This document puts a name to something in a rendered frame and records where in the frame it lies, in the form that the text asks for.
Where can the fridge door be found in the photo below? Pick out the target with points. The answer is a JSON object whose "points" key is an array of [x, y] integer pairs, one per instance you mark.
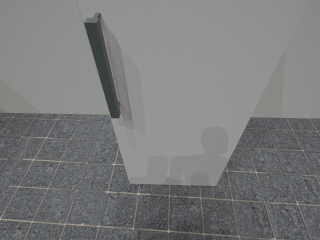
{"points": [[188, 75]]}

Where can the handle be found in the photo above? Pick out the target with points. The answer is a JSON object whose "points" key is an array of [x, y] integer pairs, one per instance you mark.
{"points": [[99, 51]]}

